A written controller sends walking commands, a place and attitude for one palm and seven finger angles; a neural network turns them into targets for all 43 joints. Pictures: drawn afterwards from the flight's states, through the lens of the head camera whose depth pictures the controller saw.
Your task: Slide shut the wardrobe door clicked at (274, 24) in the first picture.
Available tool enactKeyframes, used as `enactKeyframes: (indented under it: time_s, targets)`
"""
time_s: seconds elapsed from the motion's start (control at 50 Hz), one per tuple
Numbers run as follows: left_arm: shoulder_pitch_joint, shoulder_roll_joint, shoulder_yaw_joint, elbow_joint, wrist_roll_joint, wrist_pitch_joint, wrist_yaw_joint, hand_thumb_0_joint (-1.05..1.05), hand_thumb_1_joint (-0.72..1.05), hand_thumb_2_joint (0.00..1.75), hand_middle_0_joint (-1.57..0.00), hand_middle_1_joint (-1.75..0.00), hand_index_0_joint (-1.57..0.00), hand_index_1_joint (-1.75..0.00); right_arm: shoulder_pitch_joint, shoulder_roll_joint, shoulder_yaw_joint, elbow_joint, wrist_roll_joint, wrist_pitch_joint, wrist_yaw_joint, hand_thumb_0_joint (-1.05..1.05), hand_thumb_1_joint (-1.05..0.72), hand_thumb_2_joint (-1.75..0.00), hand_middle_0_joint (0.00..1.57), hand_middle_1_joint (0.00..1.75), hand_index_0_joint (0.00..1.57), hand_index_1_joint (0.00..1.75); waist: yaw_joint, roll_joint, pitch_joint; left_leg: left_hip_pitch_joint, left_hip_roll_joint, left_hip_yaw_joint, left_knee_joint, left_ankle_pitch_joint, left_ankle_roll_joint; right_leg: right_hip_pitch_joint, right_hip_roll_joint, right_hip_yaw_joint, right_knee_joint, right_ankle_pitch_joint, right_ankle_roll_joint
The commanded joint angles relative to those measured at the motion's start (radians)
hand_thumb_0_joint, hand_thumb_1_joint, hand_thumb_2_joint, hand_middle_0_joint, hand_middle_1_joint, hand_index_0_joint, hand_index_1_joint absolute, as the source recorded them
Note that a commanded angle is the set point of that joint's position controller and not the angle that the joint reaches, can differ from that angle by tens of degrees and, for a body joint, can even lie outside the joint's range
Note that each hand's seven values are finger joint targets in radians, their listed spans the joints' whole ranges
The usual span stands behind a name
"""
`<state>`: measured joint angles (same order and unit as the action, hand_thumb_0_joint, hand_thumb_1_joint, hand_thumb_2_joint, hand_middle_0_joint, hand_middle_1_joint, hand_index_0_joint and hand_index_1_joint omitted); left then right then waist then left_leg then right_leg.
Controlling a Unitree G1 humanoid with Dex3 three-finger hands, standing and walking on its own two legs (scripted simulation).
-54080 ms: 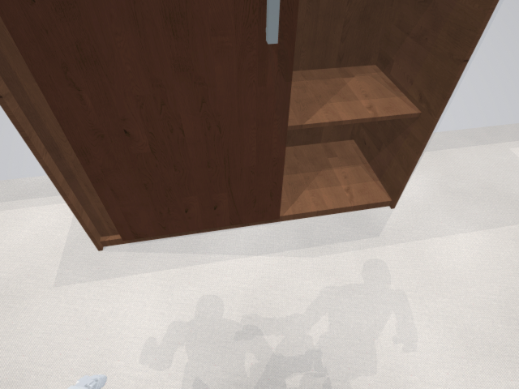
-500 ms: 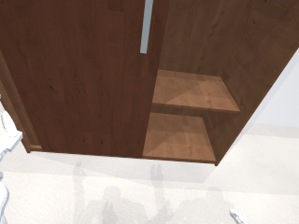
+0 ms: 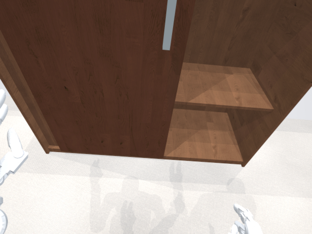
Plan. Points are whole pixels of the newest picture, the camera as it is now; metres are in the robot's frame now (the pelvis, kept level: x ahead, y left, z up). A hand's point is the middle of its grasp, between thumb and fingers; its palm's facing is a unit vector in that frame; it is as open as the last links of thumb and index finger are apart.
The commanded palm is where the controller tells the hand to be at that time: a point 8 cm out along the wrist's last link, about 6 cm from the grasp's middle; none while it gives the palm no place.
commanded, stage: stop stepping back and stand still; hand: left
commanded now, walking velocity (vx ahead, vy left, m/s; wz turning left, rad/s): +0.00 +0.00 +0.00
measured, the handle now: (169, 15) +0.74 +0.00 +0.26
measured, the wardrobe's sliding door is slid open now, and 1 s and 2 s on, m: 0.60 0.60 0.60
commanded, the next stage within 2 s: let the arm hang, fingers relaxed in 0.46 s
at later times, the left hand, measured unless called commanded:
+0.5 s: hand (23, 137) +0.25 +0.27 +0.18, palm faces +0.39 -0.81 -0.45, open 7.4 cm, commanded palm +0.18 +0.32 +0.19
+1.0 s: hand out of the picture +0.00 +0.21 -0.17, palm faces +0.02 -0.98 -0.18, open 7.0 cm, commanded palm none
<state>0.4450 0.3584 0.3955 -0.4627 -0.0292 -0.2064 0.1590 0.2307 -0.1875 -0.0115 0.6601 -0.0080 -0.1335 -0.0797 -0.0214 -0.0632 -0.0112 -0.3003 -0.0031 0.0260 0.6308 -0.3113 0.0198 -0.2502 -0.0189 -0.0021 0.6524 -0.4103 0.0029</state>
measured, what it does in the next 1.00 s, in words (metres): stands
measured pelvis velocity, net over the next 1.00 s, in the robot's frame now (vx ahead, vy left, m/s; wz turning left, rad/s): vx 0.00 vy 0.02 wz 0.04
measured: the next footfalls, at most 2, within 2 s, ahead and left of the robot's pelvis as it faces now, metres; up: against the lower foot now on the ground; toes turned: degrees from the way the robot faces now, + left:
none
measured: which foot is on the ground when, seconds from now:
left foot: down 0.00-1.00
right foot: down 0.00-1.00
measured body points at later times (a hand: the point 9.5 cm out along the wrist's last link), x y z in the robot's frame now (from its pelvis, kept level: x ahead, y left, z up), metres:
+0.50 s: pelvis +0.04 +0.02 +0.01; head +0.06 +0.04 +0.46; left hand +0.22 +0.31 +0.20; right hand +0.22 -0.21 -0.06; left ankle +0.02 +0.11 -0.73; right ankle -0.01 -0.12 -0.72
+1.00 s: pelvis +0.00 +0.02 +0.01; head +0.01 +0.05 +0.46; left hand +0.00 +0.27 -0.15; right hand +0.02 -0.23 -0.12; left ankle +0.02 +0.11 -0.73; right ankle -0.01 -0.12 -0.73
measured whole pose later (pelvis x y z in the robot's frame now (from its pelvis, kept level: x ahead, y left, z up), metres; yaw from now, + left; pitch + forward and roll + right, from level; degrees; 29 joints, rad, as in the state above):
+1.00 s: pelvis +0.00 +0.02 +0.01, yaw +2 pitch -1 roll -1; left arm 0.35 0.23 0.00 0.93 0.02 0.05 0.01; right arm 0.33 -0.22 0.02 0.96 -0.02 0.02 -0.01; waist 0.00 -0.04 0.04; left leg -0.27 -0.04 0.00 0.52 -0.24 0.05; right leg -0.19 -0.03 -0.02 0.48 -0.28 0.03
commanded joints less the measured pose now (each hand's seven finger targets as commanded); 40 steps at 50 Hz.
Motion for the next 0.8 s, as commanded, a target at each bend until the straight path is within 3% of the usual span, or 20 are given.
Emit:
enactKeyframes:
  time_s: [0.0, 0.04, 0.08, 0.1, 0.16, 0.2, 0.24, 0.32, 0.4, 0.5, 0.52, 0.54, 0.56, 0.58, 0.62, 0.66, 0.68, 0.7, 0.74, 0.78]
  targets:
    - [0.073, 0.290, 0.221, -0.281, -0.003, -0.104, 0.016, 0.00, 0.90, 0.90, -0.20, -0.30, -0.20, -0.30, -0.080, -0.125, -0.029, -0.151, 0.005, -0.058, 0.014, 0.00, -0.90, -0.90, 0.20, 0.30, 0.20, 0.30, 0.026, 0.233, -0.121, 0.073, 0.152, -0.185, -0.184, 0.382, 0.053, 0.111, 0.020, -0.002, -0.222, 0.241, -0.011]
    - [0.130, 0.257, 0.212, -0.217, -0.015, -0.105, 0.009, 0.00, 0.90, 0.90, -0.20, -0.30, -0.20, -0.30, -0.084, -0.115, -0.031, -0.160, 0.017, -0.039, 0.020, 0.00, -0.90, -0.90, 0.20, 0.30, 0.20, 0.30, 0.013, 0.151, -0.140, -0.024, 0.095, -0.118, -0.142, 0.264, 0.023, 0.214, -0.034, 0.094, -0.212, 0.385, -0.044]
    - [0.154, 0.217, 0.190, -0.145, -0.026, -0.103, 0.005, 0.00, 0.90, 0.90, -0.20, -0.30, -0.20, -0.30, -0.060, -0.125, -0.045, -0.165, 0.025, -0.017, 0.023, 0.00, -0.90, -0.90, 0.20, 0.30, 0.20, 0.30, -0.006, 0.023, -0.116, -0.050, 0.057, -0.087, -0.084, 0.189, 0.001, 0.182, -0.105, 0.196, -0.238, 0.423, -0.090]
    - [0.172, 0.196, 0.174, -0.091, -0.029, -0.096, 0.004, 0.00, 0.90, 0.90, -0.20, -0.30, -0.20, -0.30, -0.057, -0.127, -0.045, -0.161, 0.027, -0.010, 0.021, 0.00, -0.90, -0.90, 0.20, 0.30, 0.20, 0.30, -0.012, 0.020, -0.105, -0.028, 0.052, -0.067, -0.078, 0.208, -0.002, 0.163, -0.118, 0.205, -0.240, 0.498, -0.097]
    - [0.074, 0.202, 0.141, -0.081, -0.024, -0.088, 0.002, 0.00, 0.90, 0.90, -0.20, -0.30, -0.20, -0.30, -0.074, -0.132, -0.035, -0.163, 0.026, 0.007, 0.012, 0.00, -0.90, -0.90, 0.20, 0.30, 0.20, 0.30, -0.007, 0.063, -0.114, 0.068, 0.080, -0.087, -0.157, 0.393, 0.009, 0.141, -0.058, 0.103, -0.170, 0.575, -0.045]
    - [0.002, 0.217, 0.126, -0.126, -0.018, -0.086, -0.001, 0.00, 0.90, 0.90, -0.20, -0.30, -0.20, -0.30, -0.098, -0.132, -0.032, -0.173, 0.025, 0.007, 0.002, 0.00, -0.90, -0.90, 0.20, 0.30, 0.20, 0.30, 0.001, 0.139, -0.131, 0.163, 0.107, -0.108, -0.169, 0.582, 0.014, 0.103, -0.019, 0.048, -0.132, 0.587, -0.018]
    - [-0.023, 0.205, 0.098, -0.154, -0.014, -0.080, -0.003, 0.00, 0.90, 0.90, -0.20, -0.30, -0.20, -0.30, -0.090, -0.127, -0.030, -0.180, 0.021, 0.011, 0.002, 0.00, -0.90, -0.90, 0.20, 0.30, 0.20, 0.30, 0.005, 0.130, -0.148, 0.216, 0.117, -0.121, -0.158, 0.720, 0.006, 0.093, -0.005, 0.008, -0.115, 0.562, -0.012]
    - [0.008, 0.232, 0.124, -0.259, -0.012, -0.081, 0.005, 0.00, 0.90, 0.90, -0.20, -0.30, -0.20, -0.30, -0.107, -0.122, -0.030, -0.199, 0.025, 0.012, 0.004, 0.00, -0.90, -0.90, 0.20, 0.30, 0.20, 0.30, 0.016, 0.129, -0.182, 0.194, 0.101, -0.101, -0.141, 0.685, -0.002, 0.162, -0.025, 0.024, -0.142, 0.594, -0.031]
    - [0.097, 0.279, 0.197, -0.285, -0.018, -0.094, 0.012, 0.00, 0.90, 0.90, -0.20, -0.30, -0.20, -0.30, -0.105, -0.121, -0.030, -0.206, 0.021, 0.019, 0.008, 0.00, -0.90, -0.90, 0.20, 0.30, 0.20, 0.30, 0.018, 0.217, -0.180, 0.160, 0.092, -0.097, -0.150, 0.655, -0.016, 0.190, -0.031, 0.031, -0.154, 0.588, -0.042]
    - [0.140, 0.245, 0.196, -0.170, -0.031, -0.096, 0.007, 0.00, 0.90, 0.90, -0.20, -0.30, -0.20, -0.30, -0.096, -0.119, -0.031, -0.206, 0.025, 0.040, 0.007, 0.00, -0.90, -0.90, 0.20, 0.30, 0.20, 0.30, 0.010, 0.163, -0.141, 0.094, 0.088, -0.095, -0.155, 0.534, -0.013, 0.200, -0.046, 0.057, -0.189, 0.601, -0.043]
    - [0.126, 0.219, 0.169, -0.158, -0.032, -0.094, 0.004, 0.00, 0.90, 0.90, -0.20, -0.30, -0.20, -0.30, -0.096, -0.119, -0.029, -0.205, 0.025, 0.043, 0.008, 0.00, -0.90, -0.90, 0.20, 0.30, 0.20, 0.30, 0.006, 0.159, -0.133, 0.087, 0.089, -0.098, -0.163, 0.515, -0.014, 0.196, -0.045, 0.058, -0.190, 0.587, -0.041]
    - [0.019, 0.065, -0.289, 0.506, 0.056, 0.085, -0.132, 0.00, 0.90, 0.90, -0.20, -0.30, -0.20, -0.30, -0.160, -0.312, -0.068, -0.072, 0.051, -0.006, 0.087, 0.00, -0.90, -0.90, 0.20, 0.30, 0.20, 0.30, -0.024, 0.141, -0.002, 0.035, 0.075, -0.069, -0.033, 0.574, -0.010, 0.013, -0.116, 0.004, -0.069, 0.658, -0.044]
    - [0.016, 0.041, -0.264, 0.549, 0.076, 0.170, -0.153, 0.00, 0.90, 0.90, -0.20, -0.30, -0.20, -0.30, -0.080, -0.264, -0.084, -0.033, 0.019, 0.033, 0.091, 0.00, -0.90, -0.90, 0.20, 0.30, 0.20, 0.30, -0.009, 0.101, -0.086, 0.083, 0.093, -0.072, -0.048, 0.522, -0.012, -0.017, -0.102, 0.050, -0.093, 0.553, -0.040]
    - [0.020, 0.019, -0.276, 0.552, 0.076, 0.195, -0.159, 0.00, 0.90, 0.90, -0.20, -0.30, -0.20, -0.30, -0.062, -0.252, -0.075, -0.035, 0.013, 0.050, 0.087, 0.00, -0.90, -0.90, 0.20, 0.30, 0.20, 0.30, -0.007, 0.109, -0.078, 0.076, 0.101, -0.079, -0.064, 0.445, -0.001, -0.045, -0.089, 0.034, -0.098, 0.428, -0.028]
    - [-0.040, 0.016, -0.298, 0.641, 0.074, 0.197, -0.167, 0.00, 0.90, 0.90, -0.20, -0.30, -0.20, -0.30, -0.062, -0.231, -0.051, -0.030, 0.002, 0.070, 0.085, 0.00, -0.90, -0.90, 0.20, 0.30, 0.20, 0.30, 0.014, 0.016, -0.088, 0.013, 0.108, -0.125, -0.092, 0.342, 0.032, -0.030, -0.071, 0.028, -0.100, 0.278, -0.024]
    - [-0.096, 0.046, -0.304, 0.743, 0.073, 0.201, -0.170, 0.00, 0.90, 0.90, -0.20, -0.30, -0.20, -0.30, -0.078, -0.238, -0.040, -0.022, -0.010, 0.078, 0.085, 0.00, -0.90, -0.90, 0.20, 0.30, 0.20, 0.30, 0.021, -0.071, -0.062, -0.039, 0.094, -0.154, -0.109, 0.309, 0.047, 0.012, -0.081, 0.043, -0.120, 0.275, -0.022]
    - [-0.120, 0.058, -0.307, 0.797, 0.073, 0.202, -0.168, 0.00, 0.90, 0.90, -0.20, -0.30, -0.20, -0.30, -0.076, -0.240, -0.040, -0.016, -0.014, 0.083, 0.084, 0.00, -0.90, -0.90, 0.20, 0.30, 0.20, 0.30, 0.019, -0.141, -0.073, -0.038, 0.077, -0.146, -0.091, 0.325, 0.043, 0.043, -0.095, 0.068, -0.134, 0.326, -0.032]
    - [-0.137, 0.070, -0.316, 0.852, 0.071, 0.203, -0.164, 0.00, 0.90, 0.90, -0.20, -0.30, -0.20, -0.30, -0.071, -0.238, -0.040, -0.011, -0.014, 0.089, 0.083, 0.00, -0.90, -0.90, 0.20, 0.30, 0.20, 0.30, 0.012, -0.167, -0.078, -0.016, 0.058, -0.129, -0.070, 0.327, 0.032, 0.045, -0.119, 0.093, -0.138, 0.370, -0.052]
    - [-0.169, 0.075, -0.330, 0.948, 0.062, 0.207, -0.156, 0.00, 0.90, 0.90, -0.20, -0.30, -0.20, -0.30, -0.053, -0.228, -0.032, 0.024, -0.015, 0.098, 0.079, 0.00, -0.90, -0.90, 0.20, 0.30, 0.20, 0.30, 0.003, -0.118, -0.070, 0.030, 0.037, -0.116, -0.082, 0.307, 0.025, 0.031, -0.136, 0.116, -0.169, 0.349, -0.065]
    - [-0.185, 0.057, -0.349, 1.043, 0.056, 0.213, -0.151, 0.00, 0.90, 0.90, -0.20, -0.30, -0.20, -0.30, -0.045, -0.219, -0.019, 0.071, -0.017, 0.103, 0.077, 0.00, -0.90, -0.90, 0.20, 0.30, 0.20, 0.30, 0.003, 0.000, -0.043, 0.058, 0.051, -0.140, -0.148, 0.288, 0.028, 0.011, -0.100, 0.100, -0.184, 0.221, -0.046]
